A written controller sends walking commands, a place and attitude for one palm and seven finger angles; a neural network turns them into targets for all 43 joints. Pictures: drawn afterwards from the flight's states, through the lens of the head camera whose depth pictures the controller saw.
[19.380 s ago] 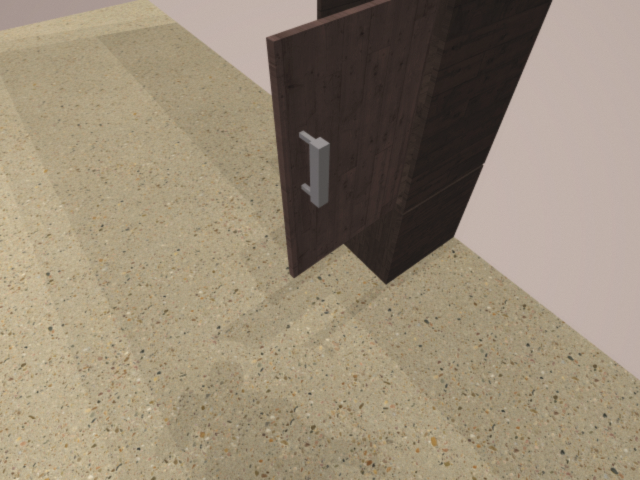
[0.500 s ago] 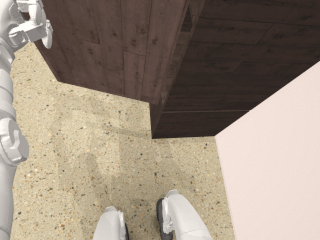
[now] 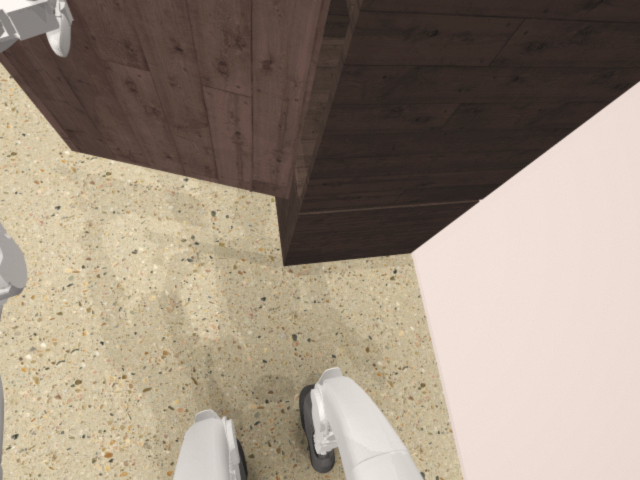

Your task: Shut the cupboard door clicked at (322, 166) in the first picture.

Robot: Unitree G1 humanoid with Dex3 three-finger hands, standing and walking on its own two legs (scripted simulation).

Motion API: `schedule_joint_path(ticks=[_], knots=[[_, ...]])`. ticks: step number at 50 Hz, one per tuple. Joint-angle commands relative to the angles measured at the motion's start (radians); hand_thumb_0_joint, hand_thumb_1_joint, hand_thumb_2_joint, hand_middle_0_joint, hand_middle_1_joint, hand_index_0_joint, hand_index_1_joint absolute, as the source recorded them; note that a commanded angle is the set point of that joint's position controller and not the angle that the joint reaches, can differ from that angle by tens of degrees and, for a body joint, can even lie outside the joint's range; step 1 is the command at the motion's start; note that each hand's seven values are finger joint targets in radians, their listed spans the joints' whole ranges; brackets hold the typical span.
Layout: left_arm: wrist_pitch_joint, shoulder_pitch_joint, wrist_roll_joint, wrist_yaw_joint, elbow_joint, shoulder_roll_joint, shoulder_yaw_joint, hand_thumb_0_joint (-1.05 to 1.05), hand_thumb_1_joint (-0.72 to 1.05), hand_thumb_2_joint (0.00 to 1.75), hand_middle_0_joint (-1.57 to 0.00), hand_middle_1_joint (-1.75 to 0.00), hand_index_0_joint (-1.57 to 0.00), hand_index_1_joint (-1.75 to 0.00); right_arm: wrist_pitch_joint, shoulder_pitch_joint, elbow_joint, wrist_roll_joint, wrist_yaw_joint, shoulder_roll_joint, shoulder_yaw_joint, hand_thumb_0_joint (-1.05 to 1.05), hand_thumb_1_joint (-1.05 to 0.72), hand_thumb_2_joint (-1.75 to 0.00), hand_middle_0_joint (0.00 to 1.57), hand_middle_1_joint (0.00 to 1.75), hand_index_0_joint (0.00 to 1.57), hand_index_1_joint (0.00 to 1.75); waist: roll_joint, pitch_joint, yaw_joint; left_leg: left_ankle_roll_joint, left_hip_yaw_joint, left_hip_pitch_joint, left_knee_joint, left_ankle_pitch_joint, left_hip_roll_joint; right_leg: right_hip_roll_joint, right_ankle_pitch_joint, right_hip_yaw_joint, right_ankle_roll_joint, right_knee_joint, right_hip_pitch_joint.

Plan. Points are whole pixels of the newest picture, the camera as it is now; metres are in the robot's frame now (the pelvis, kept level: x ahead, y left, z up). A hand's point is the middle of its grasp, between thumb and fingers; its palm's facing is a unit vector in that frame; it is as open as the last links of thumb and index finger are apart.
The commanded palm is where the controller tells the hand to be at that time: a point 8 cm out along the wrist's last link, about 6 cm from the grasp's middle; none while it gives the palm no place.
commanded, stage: push the door shut along its arc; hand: left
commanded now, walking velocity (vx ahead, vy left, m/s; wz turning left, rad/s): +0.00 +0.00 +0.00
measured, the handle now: out of the picture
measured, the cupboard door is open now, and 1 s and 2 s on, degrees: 72 68 68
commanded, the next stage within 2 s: pull the fist back off the door in 0.08 s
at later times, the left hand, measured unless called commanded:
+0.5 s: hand (83, 8) +0.61 +0.14 +0.10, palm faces +0.06 -1.00 -0.04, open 3.1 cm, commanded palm +0.58 +0.17 +0.11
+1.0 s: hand (68, 74) +0.53 +0.15 +0.10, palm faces +0.03 -1.00 -0.02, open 3.1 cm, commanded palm +0.51 +0.19 +0.11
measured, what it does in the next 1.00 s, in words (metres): stands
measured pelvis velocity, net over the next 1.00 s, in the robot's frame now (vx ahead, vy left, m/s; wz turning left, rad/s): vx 0.00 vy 0.00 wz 0.03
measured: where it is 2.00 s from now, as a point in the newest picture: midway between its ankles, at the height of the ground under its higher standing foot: (279, 470)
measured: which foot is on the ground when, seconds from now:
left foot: down 0.00-1.00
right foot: down 0.00-1.00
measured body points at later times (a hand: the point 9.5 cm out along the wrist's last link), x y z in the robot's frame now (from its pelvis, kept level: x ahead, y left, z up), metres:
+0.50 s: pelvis -0.02 -0.01 +0.00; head +0.18 +0.01 +0.40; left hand +0.60 +0.19 +0.11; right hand -0.08 -0.23 -0.10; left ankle -0.03 +0.10 -0.64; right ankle +0.05 -0.12 -0.64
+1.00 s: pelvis +0.00 +0.00 +0.03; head +0.14 +0.02 +0.45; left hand +0.52 +0.20 +0.11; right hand -0.01 -0.27 -0.08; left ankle -0.03 +0.10 -0.64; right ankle +0.05 -0.12 -0.64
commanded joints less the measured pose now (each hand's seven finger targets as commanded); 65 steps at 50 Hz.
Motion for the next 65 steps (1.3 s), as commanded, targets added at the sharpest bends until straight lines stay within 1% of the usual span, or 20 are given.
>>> schedule_joint_path(ticks=[1, 9, 10, 12, 13, 15, 17, 21, 24, 28, 36, 39, 42, 46, 53, 56, 59, 61, 63, 65], knots=[[-0.060, -0.557, -0.035, -0.005, -0.222, 0.123, -0.017, 0.00, 0.90, 0.90, -1.30, -1.50, -1.30, -1.50, -0.019, 0.230, 0.006, 0.001, -0.016, -0.214, -0.076, 0.00, -0.90, -0.90, 0.20, 0.30, 0.20, 0.30, 0.257, -0.622, -0.059, 0.015, -0.052, 0.421, -0.064, 0.612, -0.026, 0.041, 0.393, 0.027, -0.021, -0.063, 0.286], [-0.037, -0.655, -0.028, -0.003, -0.172, 0.065, -0.078, 0.00, 0.90, 0.90, -1.30, -1.50, -1.30, -1.50, -0.040, 0.211, 0.039, -0.001, -0.014, -0.221, -0.068, 0.00, -0.90, -0.90, 0.20, 0.30, 0.20, 0.30, 0.278, -0.602, -0.100, 0.021, -0.055, 0.383, -0.031, 0.533, -0.024, 0.042, 0.321, 0.018, -0.017, -0.048, 0.212], [-0.022, -0.676, -0.084, 0.196, -0.181, 0.176, 0.184, 0.00, 0.90, 0.90, -1.30, -1.50, -1.30, -1.50, -0.045, 0.312, -0.013, -0.027, -0.003, -0.193, -0.044, 0.00, -0.90, -0.90, 0.20, 0.30, 0.20, 0.30, 0.310, -0.599, -0.058, 0.021, -0.074, 0.284, -0.052, 0.522, -0.008, 0.028, 0.321, 0.042, -0.013, -0.075, 0.261], [-0.012, -0.605, -0.046, 0.348, -0.130, 0.072, 0.115, 0.00, 0.90, 0.90, -1.30, -1.50, -1.30, -1.50, -0.047, 0.301, -0.021, -0.033, 0.030, -0.188, -0.043, 0.00, -0.90, -0.90, 0.20, 0.30, 0.20, 0.30, 0.289, -0.578, -0.065, 0.011, -0.084, 0.267, -0.067, 0.505, -0.009, 0.023, 0.291, 0.033, -0.013, -0.061, 0.246], [-0.016, -0.595, -0.034, 0.406, -0.134, 0.057, 0.136, 0.00, 0.90, 0.90, -1.30, -1.50, -1.30, -1.50, -0.040, 0.322, -0.022, -0.050, 0.042, -0.189, -0.049, 0.00, -0.90, -0.90, 0.20, 0.30, 0.20, 0.30, 0.226, -0.572, -0.071, 0.012, -0.088, 0.256, -0.068, 0.502, -0.007, 0.021, 0.296, 0.030, -0.003, -0.065, 0.260], [-0.071, -0.589, 0.029, 0.529, -0.254, 0.045, 0.134, 0.00, 0.90, 0.90, -1.30, -1.50, -1.30, -1.50, -0.037, 0.343, -0.044, -0.073, 0.076, -0.185, -0.063, 0.00, -0.90, -0.90, 0.20, 0.30, 0.20, 0.30, 0.260, -0.657, -0.053, 0.009, -0.086, 0.302, -0.067, 0.545, -0.011, 0.017, 0.329, 0.037, 0.001, -0.062, 0.285], [-0.136, -0.579, 0.124, 0.572, -0.304, 0.046, 0.084, 0.00, 0.90, 0.90, -1.30, -1.50, -1.30, -1.50, -0.027, 0.347, -0.041, -0.082, 0.103, -0.185, -0.072, 0.00, -0.90, -0.90, 0.20, 0.30, 0.20, 0.30, 0.334, -0.737, -0.043, -0.001, -0.094, 0.390, -0.058, 0.610, -0.009, 0.014, 0.356, 0.041, -0.006, -0.043, 0.266], [-0.148, -0.588, 0.137, 0.522, -0.271, 0.042, 0.065, 0.00, 0.90, 0.90, -1.30, -1.50, -1.30, -1.50, 0.003, 0.357, -0.035, -0.066, 0.110, -0.196, -0.089, 0.00, -0.90, -0.90, 0.20, 0.30, 0.20, 0.30, 0.271, -0.715, -0.063, 0.008, -0.083, 0.378, -0.107, 0.519, -0.020, 0.022, 0.343, 0.050, -0.004, -0.091, 0.352], [-0.105, -0.573, 0.079, 0.469, -0.209, 0.138, 0.149, 0.00, 0.90, 0.90, -1.30, -1.50, -1.30, -1.50, 0.012, 0.353, -0.047, -0.046, 0.091, -0.197, -0.077, 0.00, -0.90, -0.90, 0.20, 0.30, 0.20, 0.30, 0.198, -0.667, -0.042, 0.019, -0.052, 0.240, -0.154, 0.389, -0.035, 0.023, 0.314, 0.072, 0.002, -0.138, 0.496], [-0.152, -0.439, 0.067, 0.468, -0.241, 0.175, 0.199, 0.00, 0.90, 0.90, -1.30, -1.50, -1.30, -1.50, 0.003, 0.346, -0.064, -0.045, 0.087, -0.183, -0.071, 0.00, -0.90, -0.90, 0.20, 0.30, 0.20, 0.30, 0.207, -0.659, 0.011, 0.018, -0.038, 0.249, -0.176, 0.421, -0.033, 0.020, 0.351, 0.078, -0.003, -0.144, 0.533], [-0.187, -0.154, 0.006, 0.443, -0.214, -0.080, 0.087, 0.00, 0.90, 0.90, -1.30, -1.50, -1.30, -1.50, 0.014, 0.332, -0.070, -0.034, 0.095, -0.184, -0.103, 0.00, -0.90, -0.90, 0.20, 0.30, 0.20, 0.30, 0.091, -0.516, 0.037, 0.013, -0.021, 0.309, -0.247, 0.418, -0.039, 0.023, 0.350, 0.062, -0.001, -0.194, 0.532], [-0.207, -0.165, -0.028, 0.435, -0.279, -0.117, 0.079, 0.00, 0.90, 0.90, -1.30, -1.50, -1.30, -1.50, 0.017, 0.312, -0.068, -0.031, 0.092, -0.185, -0.112, 0.00, -0.90, -0.90, 0.20, 0.30, 0.20, 0.30, 0.093, -0.506, 0.047, 0.010, -0.021, 0.348, -0.259, 0.415, -0.041, 0.020, 0.328, 0.060, 0.002, -0.203, 0.511], [-0.283, -0.191, -0.044, 0.459, -0.401, -0.095, 0.109, 0.00, 0.90, 0.90, -1.30, -1.50, -1.30, -1.50, 0.012, 0.288, -0.065, -0.032, 0.090, -0.178, -0.120, 0.00, -0.90, -0.90, 0.20, 0.30, 0.20, 0.30, 0.132, -0.577, 0.071, 0.002, -0.027, 0.425, -0.256, 0.474, -0.042, 0.017, 0.369, 0.064, -0.001, -0.187, 0.530], [-0.359, -0.174, -0.025, 0.488, -0.466, -0.192, 0.025, 0.00, 0.90, 0.90, -1.30, -1.50, -1.30, -1.50, 0.008, 0.259, -0.053, -0.033, 0.095, -0.168, -0.130, 0.00, -0.90, -0.90, 0.20, 0.30, 0.20, 0.30, 0.187, -0.581, 0.071, -0.017, -0.052, 0.555, -0.245, 0.586, -0.032, 0.014, 0.378, 0.044, -0.003, -0.162, 0.446], [-0.307, -0.182, -0.021, 0.503, -0.333, -0.245, -0.013, 0.00, 0.90, 0.90, -1.30, -1.50, -1.30, -1.50, 0.030, 0.211, -0.036, -0.022, 0.082, -0.173, -0.127, 0.00, -0.90, -0.90, 0.20, 0.30, 0.20, 0.30, 0.115, -0.465, 0.047, -0.015, -0.056, 0.487, -0.265, 0.496, -0.041, 0.004, 0.321, 0.041, 0.000, -0.178, 0.423], [-0.314, -0.194, -0.032, 0.513, -0.332, -0.194, 0.036, 0.00, 0.90, 0.90, -1.30, -1.50, -1.30, -1.50, 0.025, 0.198, -0.048, -0.024, 0.072, -0.176, -0.120, 0.00, -0.90, -0.90, 0.20, 0.30, 0.20, 0.30, 0.078, -0.497, 0.055, -0.007, -0.051, 0.443, -0.257, 0.481, -0.050, 0.002, 0.344, 0.053, 0.000, -0.166, 0.472], [-0.328, -0.191, -0.020, 0.506, -0.298, -0.228, 0.007, 0.00, 0.90, 0.90, -1.30, -1.50, -1.30, -1.50, 0.019, 0.188, -0.044, -0.029, 0.072, -0.167, -0.116, 0.00, -0.90, -0.90, 0.20, 0.30, 0.20, 0.30, 0.072, -0.504, 0.045, -0.009, -0.056, 0.436, -0.241, 0.502, -0.048, -0.001, 0.355, 0.054, 0.002, -0.151, 0.450], [-0.341, -0.050, -0.027, 0.492, -0.361, -0.162, 0.076, 0.00, 0.90, 0.90, -1.30, -1.50, -1.30, -1.50, 0.020, 0.186, -0.079, -0.025, 0.076, -0.172, -0.122, 0.00, -0.90, -0.90, 0.20, 0.30, 0.20, 0.30, 0.101, -0.622, 0.121, -0.015, -0.042, 0.493, -0.254, 0.575, -0.051, 0.001, 0.409, 0.059, -0.004, -0.146, 0.548], [-0.331, 0.058, -0.045, 0.469, -0.433, -0.136, 0.100, 0.00, 0.90, 0.90, -1.30, -1.50, -1.30, -1.50, 0.030, 0.176, -0.106, -0.014, 0.076, -0.165, -0.122, 0.00, -0.90, -0.90, 0.20, 0.30, 0.20, 0.30, 0.105, -0.703, 0.167, -0.018, -0.028, 0.530, -0.273, 0.656, -0.051, 0.001, 0.492, 0.066, -0.003, -0.156, 0.650], [-0.295, 0.192, -0.063, 0.442, -0.503, -0.163, 0.083, 0.00, 0.90, 0.90, -1.30, -1.50, -1.30, -1.50, 0.037, 0.166, -0.140, 0.003, 0.077, -0.156, -0.125, 0.00, -0.90, -0.90, 0.20, 0.30, 0.20, 0.30, 0.076, -0.691, 0.196, -0.016, -0.015, 0.530, -0.308, 0.688, -0.050, 0.006, 0.543, 0.066, -0.001, -0.185, 0.730]])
